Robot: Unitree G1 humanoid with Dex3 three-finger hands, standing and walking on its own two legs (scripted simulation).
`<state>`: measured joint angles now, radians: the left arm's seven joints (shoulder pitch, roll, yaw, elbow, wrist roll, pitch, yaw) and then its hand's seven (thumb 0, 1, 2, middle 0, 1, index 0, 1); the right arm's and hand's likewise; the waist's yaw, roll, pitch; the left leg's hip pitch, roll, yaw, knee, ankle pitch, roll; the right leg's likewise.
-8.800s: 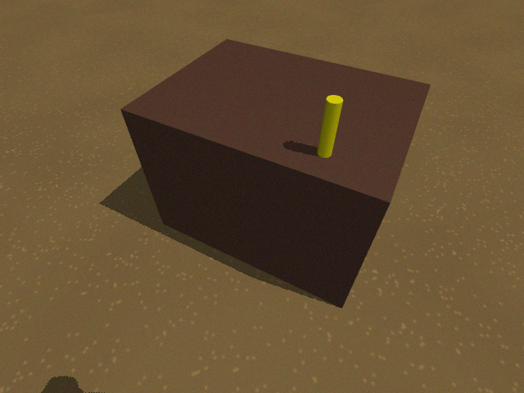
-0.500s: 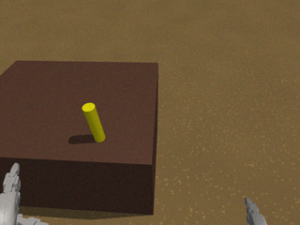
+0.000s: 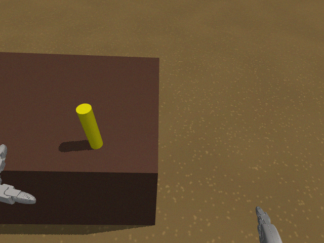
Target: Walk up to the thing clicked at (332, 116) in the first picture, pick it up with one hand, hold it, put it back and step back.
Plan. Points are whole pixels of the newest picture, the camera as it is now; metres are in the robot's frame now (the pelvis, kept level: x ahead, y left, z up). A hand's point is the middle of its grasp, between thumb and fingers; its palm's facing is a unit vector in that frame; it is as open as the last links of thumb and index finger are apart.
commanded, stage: go down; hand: left
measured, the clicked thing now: (90, 128) +0.48 +0.22 -0.02
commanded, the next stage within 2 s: none
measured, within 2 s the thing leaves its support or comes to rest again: neither
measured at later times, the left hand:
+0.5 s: hand (5, 162) +0.31 +0.36 +0.06, palm faces +0.22 -0.97 -0.04, open 17.6 cm
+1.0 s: hand (6, 145) +0.36 +0.39 +0.06, palm faces +0.20 -0.98 +0.01, open 17.7 cm
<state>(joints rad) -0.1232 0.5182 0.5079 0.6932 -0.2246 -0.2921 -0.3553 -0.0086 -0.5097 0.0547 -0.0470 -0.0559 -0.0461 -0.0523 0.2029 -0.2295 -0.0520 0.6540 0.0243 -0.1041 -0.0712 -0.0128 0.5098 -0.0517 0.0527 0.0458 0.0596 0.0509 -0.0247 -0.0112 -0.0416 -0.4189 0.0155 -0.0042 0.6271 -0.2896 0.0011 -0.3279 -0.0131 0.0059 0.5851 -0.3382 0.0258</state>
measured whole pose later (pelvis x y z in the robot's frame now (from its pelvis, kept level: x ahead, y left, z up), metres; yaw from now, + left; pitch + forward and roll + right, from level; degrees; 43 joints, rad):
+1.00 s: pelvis +0.00 +0.01 -0.03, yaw -1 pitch +15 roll -3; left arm -0.47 0.78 0.69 1.05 -0.25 -0.28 -0.60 -0.01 -0.60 0.08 -0.05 -0.04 -0.03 -0.06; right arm 0.29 -0.25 0.05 0.46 0.00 -0.21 -0.09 -0.01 0.52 -0.06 0.05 0.05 0.06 0.05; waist -0.09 -0.02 -0.13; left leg -0.78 0.04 -0.03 0.92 -0.40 0.01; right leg -0.66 0.01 -0.01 0.83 -0.43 0.04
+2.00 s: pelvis +0.00 +0.01 -0.05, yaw -1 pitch +19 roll -4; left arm -0.58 0.91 0.73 1.11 -0.19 -0.18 -0.63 -0.01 -0.58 0.08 -0.05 -0.04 -0.04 -0.06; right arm 0.35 -0.27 0.07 0.32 -0.01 -0.20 -0.10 -0.01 0.53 -0.05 0.05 0.05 0.06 0.05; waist -0.12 -0.01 -0.16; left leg -0.89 0.04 -0.04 1.01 -0.45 0.01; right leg -0.76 0.02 -0.02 0.91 -0.48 0.04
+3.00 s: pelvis +0.00 +0.02 -0.07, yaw -2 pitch +22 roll -5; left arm -0.62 0.65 0.57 1.06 -0.20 -0.29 -0.47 -0.01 -0.60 0.06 -0.05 -0.05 -0.03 -0.07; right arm 0.34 -0.27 0.03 0.20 -0.03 -0.18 -0.04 -0.01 0.56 -0.05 0.06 0.05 0.06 0.05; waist -0.16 -0.04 -0.14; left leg -1.02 0.04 -0.04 1.11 -0.47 0.02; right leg -0.89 0.02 -0.02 1.01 -0.50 0.04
